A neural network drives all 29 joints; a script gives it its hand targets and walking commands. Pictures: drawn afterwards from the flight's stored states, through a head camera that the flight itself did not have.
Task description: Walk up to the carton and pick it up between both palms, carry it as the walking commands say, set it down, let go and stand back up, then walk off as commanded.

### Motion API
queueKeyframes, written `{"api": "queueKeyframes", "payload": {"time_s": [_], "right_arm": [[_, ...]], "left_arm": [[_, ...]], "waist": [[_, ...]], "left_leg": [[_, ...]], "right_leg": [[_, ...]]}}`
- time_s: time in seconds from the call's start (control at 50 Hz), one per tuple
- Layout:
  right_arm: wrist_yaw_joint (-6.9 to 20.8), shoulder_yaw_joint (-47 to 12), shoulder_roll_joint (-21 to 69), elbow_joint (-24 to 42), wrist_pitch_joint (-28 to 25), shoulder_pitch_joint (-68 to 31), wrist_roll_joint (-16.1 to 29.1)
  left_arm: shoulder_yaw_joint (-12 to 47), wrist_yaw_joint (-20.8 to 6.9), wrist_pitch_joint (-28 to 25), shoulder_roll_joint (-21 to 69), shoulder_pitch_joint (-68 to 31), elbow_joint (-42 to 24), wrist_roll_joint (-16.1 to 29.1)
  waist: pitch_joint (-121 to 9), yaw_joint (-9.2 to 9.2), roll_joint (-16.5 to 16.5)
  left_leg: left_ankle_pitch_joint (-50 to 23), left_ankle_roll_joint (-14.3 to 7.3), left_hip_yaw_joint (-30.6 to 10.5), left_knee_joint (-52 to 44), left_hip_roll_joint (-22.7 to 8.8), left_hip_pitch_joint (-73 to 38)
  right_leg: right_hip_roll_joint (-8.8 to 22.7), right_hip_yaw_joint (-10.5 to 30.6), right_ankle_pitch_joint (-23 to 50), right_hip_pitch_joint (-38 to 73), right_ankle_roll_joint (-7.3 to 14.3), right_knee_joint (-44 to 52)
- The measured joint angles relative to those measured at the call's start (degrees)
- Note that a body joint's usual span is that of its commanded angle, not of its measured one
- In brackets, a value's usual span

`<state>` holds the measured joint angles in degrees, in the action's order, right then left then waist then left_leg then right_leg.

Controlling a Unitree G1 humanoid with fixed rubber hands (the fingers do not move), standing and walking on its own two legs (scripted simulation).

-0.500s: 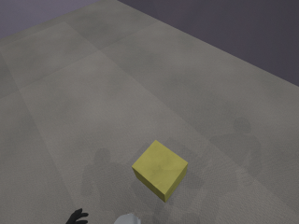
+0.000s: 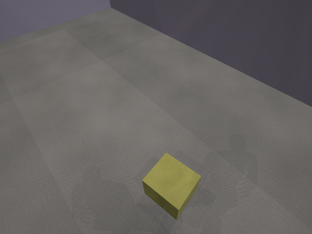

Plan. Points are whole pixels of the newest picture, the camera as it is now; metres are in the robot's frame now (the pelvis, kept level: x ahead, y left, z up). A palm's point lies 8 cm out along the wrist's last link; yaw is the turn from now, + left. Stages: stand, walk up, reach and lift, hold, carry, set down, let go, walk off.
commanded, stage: stand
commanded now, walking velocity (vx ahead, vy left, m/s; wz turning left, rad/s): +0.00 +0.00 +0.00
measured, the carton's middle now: (171, 185) +0.49 -0.04 -0.67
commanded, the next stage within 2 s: none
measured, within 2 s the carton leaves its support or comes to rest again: neither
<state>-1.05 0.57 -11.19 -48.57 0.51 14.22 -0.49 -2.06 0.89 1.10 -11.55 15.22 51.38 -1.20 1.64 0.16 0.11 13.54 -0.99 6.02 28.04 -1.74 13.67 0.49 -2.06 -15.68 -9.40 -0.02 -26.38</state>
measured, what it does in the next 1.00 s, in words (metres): stands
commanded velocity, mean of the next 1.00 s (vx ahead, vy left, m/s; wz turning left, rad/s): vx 0.00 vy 0.00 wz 0.00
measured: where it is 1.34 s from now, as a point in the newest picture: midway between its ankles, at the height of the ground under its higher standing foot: outside the picture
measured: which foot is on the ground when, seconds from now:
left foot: down 0.00-1.00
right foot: down 0.00-1.00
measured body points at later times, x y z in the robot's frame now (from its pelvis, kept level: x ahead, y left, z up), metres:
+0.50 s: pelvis +0.00 +0.00 +0.01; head +0.01 +0.01 +0.46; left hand +0.00 +0.23 -0.16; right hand +0.00 -0.22 -0.15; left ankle +0.02 +0.10 -0.74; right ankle -0.02 -0.12 -0.74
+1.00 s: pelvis +0.01 +0.01 +0.00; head +0.01 +0.02 +0.45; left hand -0.03 +0.22 -0.16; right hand -0.02 -0.20 -0.16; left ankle +0.02 +0.11 -0.74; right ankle -0.02 -0.12 -0.74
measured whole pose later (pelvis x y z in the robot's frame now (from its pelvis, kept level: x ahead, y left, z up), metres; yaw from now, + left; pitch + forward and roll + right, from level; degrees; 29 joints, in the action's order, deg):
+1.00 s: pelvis +0.01 +0.01 +0.00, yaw +0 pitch -1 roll +0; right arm -2.0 0.0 -6.7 -66.1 -0.8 18.6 -0.6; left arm 0.4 2.6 -0.6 -6.4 18.7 67.8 -0.6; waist 1.9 0.5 -0.3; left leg 12.1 -2.1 5.6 23.9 -0.3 10.6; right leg 1.6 -1.9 -14.8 -6.1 -1.2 -22.3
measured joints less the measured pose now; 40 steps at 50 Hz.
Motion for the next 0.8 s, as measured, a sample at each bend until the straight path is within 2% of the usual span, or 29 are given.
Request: {"api": "queueKeyframes", "payload": {"time_s": [0.14, 0.36, 0.8], "right_arm": [[0.4, 0.4, -0.1, -4.6, -0.7, 1.7, -0.4], [-0.2, 0.1, 0.9, -11.0, -1.0, 3.3, -0.2], [-0.8, -0.5, 3.8, -16.7, -1.2, 3.7, -0.1]], "left_arm": [[0.5, 0.5, -1.2, 1.0, 0.0, 3.9, 0.5], [0.9, 1.0, -1.5, 2.0, 0.6, 9.9, 0.6], [2.3, 1.6, -1.7, 4.7, 3.0, 15.7, 0.6]], "waist": [[0.3, 0.69, 0.4], [0.7, 0.69, -0.2], [0.4, 0.35, -0.3]], "left_leg": [[-1.9, -0.1, 0.0, -4.0, 0.2, -2.8], [-2.2, -0.2, -0.3, -5.0, 0.5, -3.8], [-1.6, -0.8, -0.5, -4.3, 1.1, -3.4]], "right_leg": [[0.0, 0.0, 1.2, 2.7, -0.1, 3.7], [0.1, -0.2, 1.6, 3.9, -0.2, 5.0], [0.7, 0.0, 1.1, 3.7, -0.8, 4.5]]}}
